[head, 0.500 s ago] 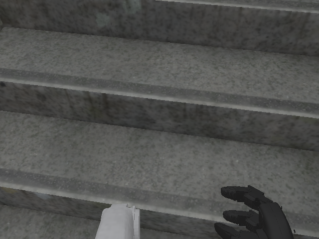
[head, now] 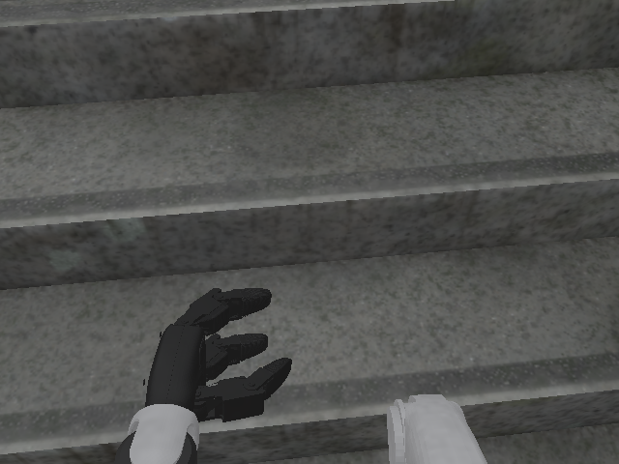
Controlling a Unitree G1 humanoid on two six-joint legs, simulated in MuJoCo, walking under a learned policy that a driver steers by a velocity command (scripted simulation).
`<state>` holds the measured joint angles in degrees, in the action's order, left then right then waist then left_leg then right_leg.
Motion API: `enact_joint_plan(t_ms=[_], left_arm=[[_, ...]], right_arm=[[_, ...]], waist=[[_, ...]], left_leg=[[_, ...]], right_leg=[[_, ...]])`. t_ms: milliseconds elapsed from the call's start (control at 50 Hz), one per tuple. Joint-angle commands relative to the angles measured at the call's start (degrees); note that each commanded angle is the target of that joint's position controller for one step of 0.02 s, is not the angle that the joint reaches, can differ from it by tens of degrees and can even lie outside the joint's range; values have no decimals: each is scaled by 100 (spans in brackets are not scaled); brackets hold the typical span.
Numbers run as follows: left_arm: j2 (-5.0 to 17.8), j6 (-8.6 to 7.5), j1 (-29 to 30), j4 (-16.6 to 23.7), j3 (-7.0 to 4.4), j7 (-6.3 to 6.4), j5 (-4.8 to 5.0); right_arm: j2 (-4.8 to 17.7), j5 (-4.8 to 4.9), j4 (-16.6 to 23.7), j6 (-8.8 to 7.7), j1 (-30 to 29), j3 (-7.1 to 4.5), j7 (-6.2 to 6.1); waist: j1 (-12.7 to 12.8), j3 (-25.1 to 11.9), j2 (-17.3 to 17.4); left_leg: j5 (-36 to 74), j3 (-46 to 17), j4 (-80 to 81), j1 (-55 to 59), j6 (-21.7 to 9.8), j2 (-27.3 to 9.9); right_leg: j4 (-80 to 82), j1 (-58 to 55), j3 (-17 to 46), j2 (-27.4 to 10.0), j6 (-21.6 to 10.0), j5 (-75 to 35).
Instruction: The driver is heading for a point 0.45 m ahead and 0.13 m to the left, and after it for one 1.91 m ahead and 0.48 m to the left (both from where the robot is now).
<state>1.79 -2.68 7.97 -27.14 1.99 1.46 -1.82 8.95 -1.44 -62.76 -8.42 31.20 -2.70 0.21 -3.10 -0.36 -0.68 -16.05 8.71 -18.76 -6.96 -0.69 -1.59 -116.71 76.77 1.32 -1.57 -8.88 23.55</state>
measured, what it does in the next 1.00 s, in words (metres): climbs, turning left: right foot 0.17 m higher, then left foot 0.17 m higher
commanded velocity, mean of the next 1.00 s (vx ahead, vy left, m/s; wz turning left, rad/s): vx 0.20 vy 0.00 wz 0.44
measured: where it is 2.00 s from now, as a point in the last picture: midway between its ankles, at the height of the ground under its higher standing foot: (199, 377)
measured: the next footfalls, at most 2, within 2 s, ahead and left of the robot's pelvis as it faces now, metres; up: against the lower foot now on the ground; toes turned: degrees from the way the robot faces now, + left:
right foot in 0.12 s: +0.27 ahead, -0.14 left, +0.17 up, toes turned -4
left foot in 0.78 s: +0.53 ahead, +0.25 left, +0.34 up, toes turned +31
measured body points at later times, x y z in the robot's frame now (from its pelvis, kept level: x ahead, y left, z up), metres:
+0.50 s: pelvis +0.23 -0.03 +0.16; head +0.26 -0.04 +0.61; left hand +0.18 +0.21 +0.03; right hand +0.48 -0.20 +0.06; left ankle +0.26 +0.10 -0.31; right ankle +0.23 -0.13 -0.57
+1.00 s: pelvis +0.40 +0.14 +0.26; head +0.43 +0.16 +0.71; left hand +0.46 +0.43 +0.18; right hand +0.67 +0.00 +0.16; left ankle +0.49 +0.22 -0.40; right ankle +0.42 -0.02 -0.24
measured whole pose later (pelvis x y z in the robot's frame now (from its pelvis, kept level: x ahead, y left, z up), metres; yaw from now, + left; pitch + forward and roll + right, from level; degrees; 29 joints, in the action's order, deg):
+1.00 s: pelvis +0.40 +0.14 +0.26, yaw +29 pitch +1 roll +0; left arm 9.9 -3.6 -4.9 -34.5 -2.7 2.1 -2.0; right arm 12.4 -2.0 -39.1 1.1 6.8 -4.1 -2.0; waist 0.6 3.6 -0.2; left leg -15.9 7.9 -54.3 -40.4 -9.2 5.3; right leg -103.9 43.7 4.4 -1.3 0.4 6.1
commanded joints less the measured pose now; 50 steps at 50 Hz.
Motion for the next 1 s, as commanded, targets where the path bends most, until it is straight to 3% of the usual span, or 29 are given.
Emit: enact_joint_plan(t_ms=[20,40,60,80,100,120,140,160,180,200,220,280,320,380,400,520,620,680,720,740,760,780,800,820,840,880,920,960,1000], left_arm=[[-56,-37,1029,828,178,-272,-30],[-80,-14,1170,865,167,-356,6],[-25,-14,702,630,89,-365,148],[-31,0,-460,190,12,-242,238],[277,24,-1650,-68,-154,-131,313],[881,21,-2161,-177,-341,-52,163],[1394,-108,-2673,-421,-508,11,-103],[1954,26,-2951,-394,-742,60,-174],[1819,31,-2160,-401,-765,-16,-88],[1330,15,-1472,-640,-609,-87,29],[888,-46,-1291,-938,-534,-65,125],[601,-259,-1696,-1757,-499,-115,59],[476,-386,-2096,-2148,-468,-156,50],[737,-510,-2267,-2126,-456,11,33],[997,-577,-2458,-2174,-516,53,-6],[1464,-605,-3480,-2255,-678,-38,-141],[1413,-606,-3975,-2580,-615,21,-140],[1460,-394,-3966,-2769,-636,139,-82],[1750,-252,-3558,-2563,-665,218,114],[1795,-208,-3327,-2436,-649,212,175],[2263,-220,-3385,-2418,-720,149,295],[2792,-229,-3038,-2290,-874,-33,464],[2876,-323,-2885,-2020,-916,-218,528],[2092,-450,-2434,-1249,-772,-422,473],[1635,-453,-2505,-1161,-671,-502,207],[1026,-264,-2185,-803,-567,-291,71],[819,-152,-2569,-849,-499,-35,-107],[745,-48,-2579,-768,-431,91,-87],[635,46,-2530,-666,-363,231,8]], right_arm=[[476,125,365,28,253,-67,-234],[501,155,424,119,231,-82,-303],[596,168,648,160,-10,-61,-257],[1022,123,742,138,137,-162,-201],[1536,187,841,52,-37,-333,-121],[1688,253,1032,-81,-396,-412,66],[1141,430,1411,-153,-462,-336,229],[824,298,1797,-120,-750,-370,325],[249,96,1863,36,-518,-344,240],[-19,-10,1998,224,-735,-293,155],[-51,-97,2207,334,-1128,-285,49],[-273,-130,2308,533,-899,-145,-130],[-403,-30,2326,665,-1071,-60,-203],[-57,-96,2385,802,-1526,-154,-237],[-104,-121,2447,839,-1697,-172,-309],[-7,-195,3076,1047,-3148,-181,-370],[-117,-175,3699,1081,-4449,-33,-310],[-372,-139,4140,1156,-4640,109,-176],[-368,44,4117,1228,-4281,243,77],[-137,101,3825,1301,-3755,144,80],[-17,179,3607,1286,-2906,41,15],[256,251,3338,1186,-1720,-57,10],[739,252,3176,1055,-961,-229,19],[1799,120,3222,1026,-1260,-535,0],[2090,-22,3608,1112,-1937,-712,-129],[1334,-96,3313,1098,-2710,-507,-194],[538,-48,3114,996,-3010,-257,-235],[374,-42,2868,841,-2849,-109,-264],[595,-78,2496,644,-2392,-83,-212]], waist=[[-36,-35,147],[-192,-79,171],[6,-497,238],[355,-1440,921],[955,-2083,1480],[1324,-2465,1554],[1369,-2784,174],[1542,-3183,-1216],[1005,-2892,-821],[426,-1896,-589],[306,-711,-288],[-329,-78,-233],[-320,196,-255],[-158,123,90],[-54,7,-175],[520,240,-343],[702,866,-369],[521,735,-758],[454,355,-913],[323,81,-529],[11,-419,-876],[-537,-1202,-1156],[-938,-1969,-1014],[-746,-2427,1493],[-325,-3333,768],[224,-2039,359],[613,-871,458],[721,-472,66],[730,-258,-62]], left_leg=[[678,-1010,2361,-390,-1150,-927],[1438,-1003,2592,-606,-1218,-983],[4029,-810,2110,-770,-1279,-837],[8129,-662,905,-242,-1245,-984],[9484,-748,-293,550,-941,-1114],[9107,-796,-1623,603,-638,-1022],[6305,-792,-3731,-1605,-244,-442],[292,-1153,-6566,-2428,-83,756],[273,-2141,-8444,-3032,-68,519],[878,-1645,-8588,-3414,-124,61],[1085,-1434,-8705,-3913,-231,8],[1082,-1549,-9155,-4485,-319,84],[919,-1676,-9070,-5042,-362,155],[1296,-1372,-8419,-5047,-225,291],[1181,-1201,-9175,-5348,-232,414],[-111,-1356,-10440,-7590,-400,192],[-1137,-1040,-9814,-8352,-415,-109],[-1323,-595,-8529,-7924,-440,-555],[-1282,150,-6018,-5540,-710,-648],[-1375,730,-5333,-4075,-768,-167],[-1514,917,-5401,-3014,-869,355],[-704,522,-4658,-1607,-1003,562],[-99,-671,-3468,-18,-1148,680],[1010,-4315,-1500,1164,-1998,-1072],[215,-5659,-632,778,-1898,-1410],[-2110,-4800,-715,-738,-1465,-963],[-1683,-3731,-1254,-2075,-1177,-586],[-408,-3156,-1167,-2670,-956,-729],[862,-2549,-1143,-2695,-754,-775]], right_leg=[[2578,-1447,-761,-614,-2,-283],[3502,-2471,-928,-569,7,-227],[4376,-4003,-1423,-47,53,157],[4234,-5373,-1398,520,56,184],[5166,-5916,-1063,601,56,-306],[5849,-6456,-522,410,-14,-485],[6615,-7984,1852,-1211,-565,-1641],[8734,-7940,4103,-2353,-900,-3074],[8947,-7133,4076,-2529,-813,-1837],[8879,-6146,3333,-2238,-632,-200],[8579,-5348,2621,-2055,-408,-124],[8947,-5078,912,-1608,-8,-1915],[9212,-5277,272,-1601,104,-2166],[9403,-5642,-480,-1692,30,-3439],[9444,-6020,-464,-1850,-118,-3996],[10213,-8046,-308,-2207,-90,-647],[10814,-8499,-902,-2243,152,-1288],[10974,-8642,-1507,-1921,266,-2511],[11439,-7974,-1995,-1604,49,-3611],[11080,-7556,-2234,-1521,24,-5081],[10041,-7811,-2129,-1799,55,-8666],[8587,-7784,-2082,-1776,236,-9731],[6792,-6831,-1910,-1285,626,-8177],[3635,-4215,-1545,169,1294,-684],[1655,-4262,301,252,1116,-299],[1239,-3610,400,-24,949,-1446],[819,-3350,476,-114,757,-1887],[741,-3266,566,-91,838,-1967],[1162,-3076,696,-108,1010,-1627]])
Velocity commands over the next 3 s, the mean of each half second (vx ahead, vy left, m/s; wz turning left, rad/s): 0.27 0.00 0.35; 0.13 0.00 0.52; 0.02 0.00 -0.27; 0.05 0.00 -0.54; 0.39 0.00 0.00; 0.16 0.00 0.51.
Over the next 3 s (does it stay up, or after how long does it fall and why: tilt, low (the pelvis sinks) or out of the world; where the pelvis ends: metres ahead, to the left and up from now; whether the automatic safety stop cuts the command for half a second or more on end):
stays up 0.92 0.22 0.51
